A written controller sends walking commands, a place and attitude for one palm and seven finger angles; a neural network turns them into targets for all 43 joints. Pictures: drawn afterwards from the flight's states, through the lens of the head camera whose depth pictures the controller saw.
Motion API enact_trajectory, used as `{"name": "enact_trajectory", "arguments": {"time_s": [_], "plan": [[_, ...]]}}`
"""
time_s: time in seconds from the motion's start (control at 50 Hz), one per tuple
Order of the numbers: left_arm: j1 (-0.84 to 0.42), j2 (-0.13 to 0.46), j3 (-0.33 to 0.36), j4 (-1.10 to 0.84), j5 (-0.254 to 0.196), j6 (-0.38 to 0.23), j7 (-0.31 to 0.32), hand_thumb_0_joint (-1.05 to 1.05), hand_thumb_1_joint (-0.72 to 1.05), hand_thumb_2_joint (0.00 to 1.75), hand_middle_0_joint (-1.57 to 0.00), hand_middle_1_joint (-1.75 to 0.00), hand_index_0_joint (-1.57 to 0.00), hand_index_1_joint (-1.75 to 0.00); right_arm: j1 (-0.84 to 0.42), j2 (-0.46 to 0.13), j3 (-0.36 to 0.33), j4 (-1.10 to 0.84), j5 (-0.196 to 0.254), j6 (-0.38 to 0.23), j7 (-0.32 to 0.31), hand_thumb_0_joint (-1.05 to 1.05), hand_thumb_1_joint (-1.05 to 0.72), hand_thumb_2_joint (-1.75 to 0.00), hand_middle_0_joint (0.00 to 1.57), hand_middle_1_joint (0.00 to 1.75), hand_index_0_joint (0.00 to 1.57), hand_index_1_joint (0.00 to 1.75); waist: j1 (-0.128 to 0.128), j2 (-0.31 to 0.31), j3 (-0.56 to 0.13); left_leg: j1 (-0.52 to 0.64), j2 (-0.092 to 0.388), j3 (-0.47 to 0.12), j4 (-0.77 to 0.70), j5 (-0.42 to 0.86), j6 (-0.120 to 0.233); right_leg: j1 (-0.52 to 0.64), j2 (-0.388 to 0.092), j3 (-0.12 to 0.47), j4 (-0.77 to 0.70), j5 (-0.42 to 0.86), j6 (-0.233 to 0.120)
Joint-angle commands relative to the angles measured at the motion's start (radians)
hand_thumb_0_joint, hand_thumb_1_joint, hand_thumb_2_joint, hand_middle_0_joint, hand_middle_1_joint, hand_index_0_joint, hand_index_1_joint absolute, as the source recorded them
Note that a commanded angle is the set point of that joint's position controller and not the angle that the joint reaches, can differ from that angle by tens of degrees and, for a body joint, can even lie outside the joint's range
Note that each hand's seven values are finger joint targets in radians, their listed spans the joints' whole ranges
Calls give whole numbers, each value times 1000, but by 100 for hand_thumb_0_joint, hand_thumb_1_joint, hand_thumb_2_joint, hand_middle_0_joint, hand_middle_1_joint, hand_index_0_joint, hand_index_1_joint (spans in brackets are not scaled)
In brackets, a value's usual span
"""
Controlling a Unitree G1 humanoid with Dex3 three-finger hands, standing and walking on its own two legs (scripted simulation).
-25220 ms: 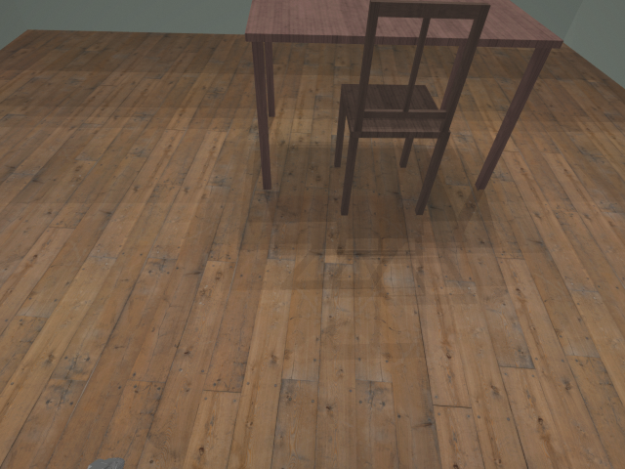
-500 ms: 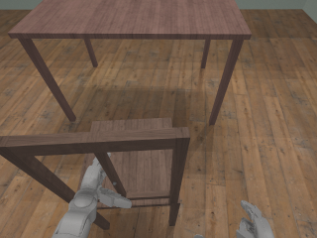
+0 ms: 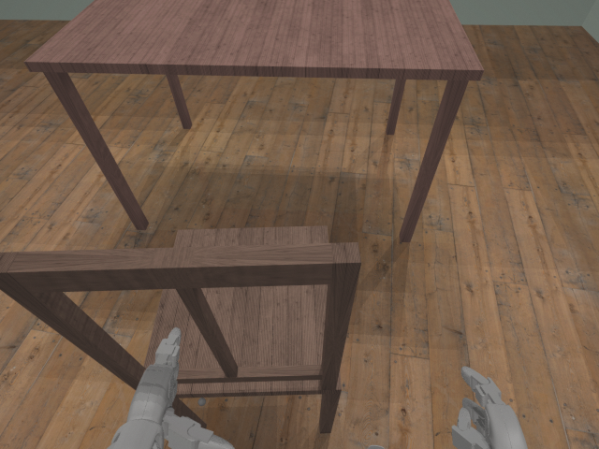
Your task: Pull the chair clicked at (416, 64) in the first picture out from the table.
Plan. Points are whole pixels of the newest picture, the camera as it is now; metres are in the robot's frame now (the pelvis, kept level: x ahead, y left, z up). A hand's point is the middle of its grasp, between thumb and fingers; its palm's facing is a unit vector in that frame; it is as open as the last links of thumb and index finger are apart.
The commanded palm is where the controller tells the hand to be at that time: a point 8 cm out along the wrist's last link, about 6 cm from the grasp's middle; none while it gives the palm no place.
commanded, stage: draw the fingers out of the gap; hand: left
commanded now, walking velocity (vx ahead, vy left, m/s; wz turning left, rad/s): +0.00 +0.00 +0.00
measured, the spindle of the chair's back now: (213, 336) +0.28 +0.14 -0.03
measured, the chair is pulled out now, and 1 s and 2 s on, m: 0.54 0.54 0.54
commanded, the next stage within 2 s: draw the hand back to the body in 0.42 s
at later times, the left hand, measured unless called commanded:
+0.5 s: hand out of the picture +0.14 +0.13 -0.03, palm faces +0.00 -0.98 -0.18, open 17.5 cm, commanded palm +0.11 +0.19 -0.01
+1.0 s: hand (145, 431) +0.15 +0.16 +0.06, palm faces -0.03 -0.99 -0.10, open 17.5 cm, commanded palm +0.11 +0.23 +0.08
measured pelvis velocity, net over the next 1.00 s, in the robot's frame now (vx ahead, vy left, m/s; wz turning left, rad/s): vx -0.02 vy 0.00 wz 0.00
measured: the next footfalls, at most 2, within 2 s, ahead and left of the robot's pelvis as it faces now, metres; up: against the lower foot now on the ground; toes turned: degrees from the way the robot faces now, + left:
none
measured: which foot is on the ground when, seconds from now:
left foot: down 0.00-1.00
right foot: down 0.00-1.00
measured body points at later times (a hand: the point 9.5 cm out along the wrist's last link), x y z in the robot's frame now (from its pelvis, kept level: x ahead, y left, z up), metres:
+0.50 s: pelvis -0.01 +0.00 -0.01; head +0.01 -0.01 +0.44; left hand +0.13 +0.19 -0.02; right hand +0.17 -0.23 -0.08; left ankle -0.03 +0.15 -0.70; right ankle +0.03 -0.12 -0.70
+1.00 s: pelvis -0.02 +0.00 -0.03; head +0.01 -0.01 +0.42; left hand +0.14 +0.22 +0.07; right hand +0.17 -0.23 -0.10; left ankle -0.03 +0.15 -0.70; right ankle +0.03 -0.12 -0.70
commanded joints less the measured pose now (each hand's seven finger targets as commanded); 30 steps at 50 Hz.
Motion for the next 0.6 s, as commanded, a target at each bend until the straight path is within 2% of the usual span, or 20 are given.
{"name": "enact_trajectory", "arguments": {"time_s": [0.0,0.02,0.04,0.06,0.1,0.14,0.16,0.18,0.24,0.26,0.34,0.36,0.38,0.4,0.44,0.5,0.52,0.54,0.56,0.58], "plan": [[-39,87,36,-284,3,-71,-2,0,-55,20,0,0,0,0,-74,-109,-43,-170,-2,-79,-15,0,-90,-90,20,30,20,30,-23,-47,-154,-4,-50,9,-88,261,55,156,16,15,-117,221,-2],[-16,101,48,-288,5,-73,-5,0,-55,20,0,0,0,0,-75,-109,-44,-170,-1,-82,-18,0,-90,-90,20,30,20,30,-18,-29,-159,-2,-50,7,-84,254,55,146,18,15,-115,202,-3],[-7,84,26,-302,7,-74,-9,0,-55,20,0,0,0,0,-75,-108,-40,-174,-2,-86,-19,0,-90,-90,20,30,20,30,-22,-32,-154,-1,-51,2,-83,257,55,138,18,9,-108,201,-4],[-4,86,21,-310,8,-71,-10,0,-55,20,0,0,0,0,-78,-109,-40,-173,-2,-92,-21,0,-90,-90,20,30,20,30,-25,-9,-141,-2,-50,-3,-81,253,55,127,18,8,-110,192,-7],[49,59,-8,-320,8,-67,-14,0,-55,20,0,0,0,0,-81,-106,-38,-181,-2,-97,-20,0,-90,-90,20,30,20,30,-22,-27,-141,-6,-49,-9,-79,242,53,118,19,1,-100,174,-6],[87,62,-5,-330,8,-59,-16,0,-55,20,0,0,0,0,-86,-104,-38,-190,-3,-100,-23,0,-90,-90,20,30,20,30,-19,-56,-144,-20,-50,-11,-73,228,54,116,19,0,-98,158,-3],[100,84,18,-317,11,-52,-13,0,-55,20,0,0,0,0,-89,-105,-41,-185,-3,-97,-26,0,-90,-90,20,30,20,30,-16,-60,-130,-33,-51,-12,-73,221,53,117,21,1,-102,149,-6],[111,64,-3,-324,14,-49,-12,0,-55,20,0,0,0,0,-92,-103,-37,-194,-3,-95,-26,0,-90,-90,20,30,20,30,-17,-68,-118,-40,-52,-11,-72,203,54,104,20,1,-100,130,-3],[131,62,-13,-357,30,-42,-2,0,-55,20,0,0,0,0,-96,-100,-36,-214,-5,-91,-25,0,-90,-90,20,30,20,30,-11,-65,-111,-55,-52,-15,-72,172,54,83,21,0,-92,83,-4],[137,82,3,-367,35,-39,5,0,-55,20,0,0,0,0,-98,-99,-37,-214,-6,-91,-27,0,-90,-90,20,30,20,30,-8,-45,-105,-59,-52,-16,-72,168,53,84,21,1,-92,77,-7],[205,64,-16,-422,43,-39,17,0,-55,20,0,0,0,0,-98,-89,-35,-238,-5,-85,-25,0,-90,-90,20,30,20,30,0,-47,-125,-65,-53,-16,-64,164,53,81,23,1,-77,66,-9],[219,71,-11,-417,44,-34,21,0,-55,20,0,0,0,0,-101,-89,-35,-236,-5,-85,-27,0,-90,-90,20,30,20,30,0,-43,-108,-78,-53,-17,-63,160,53,80,24,4,-82,60,-11],[232,61,-18,-425,41,-34,21,0,-55,20,0,0,0,0,-97,-86,-34,-237,-5,-84,-26,0,-90,-90,20,30,20,30,-3,-55,-113,-77,-54,-17,-59,157,55,78,25,4,-81,61,-8],[251,77,1,-430,39,-37,20,0,-55,20,0,0,0,0,-99,-85,-36,-237,-5,-83,-27,0,-90,-90,20,30,20,30,1,-51,-115,-85,-54,-15,-55,153,54,81,24,7,-81,58,-9],[289,61,-18,-443,39,-39,13,0,-55,20,0,0,0,0,-100,-82,-36,-245,-2,-81,-27,0,-90,-90,20,30,20,30,-2,-53,-109,-92,-55,-12,-48,145,56,71,26,9,-81,49,-7],[338,75,-1,-452,34,-44,5,0,-55,20,0,0,0,0,-103,-79,-41,-243,0,-84,-31,0,-90,-90,20,30,20,30,0,-59,-105,-109,-55,-12,-39,139,56,71,26,12,-81,41,-8],[351,67,-10,-462,33,-48,0,0,-55,20,0,0,0,0,-106,-78,-40,-246,0,-86,-31,0,-90,-90,20,30,20,30,1,-45,-96,-114,-56,-11,-37,134,57,65,26,13,-81,32,-9],[234,-14,-3,-617,-101,-192,-22,0,-55,20,0,0,0,0,-90,-72,-37,-237,2,-117,-31,0,-90,-90,20,30,20,30,-18,-116,-73,-124,-66,-19,6,147,52,10,39,-8,-69,57,-5],[246,52,37,-586,-95,-259,-30,0,-55,20,0,0,0,0,-87,-75,-43,-205,1,-141,-33,0,-90,-90,20,30,20,30,-9,-78,-95,-131,-64,-13,21,150,52,16,39,4,-55,53,-13],[282,69,60,-586,-98,-292,-36,0,-55,20,0,0,0,0,-84,-76,-45,-197,4,-155,-31,0,-90,-90,20,30,20,30,3,-59,-124,-113,-64,-13,16,159,52,30,39,5,-49,57,-15]]}}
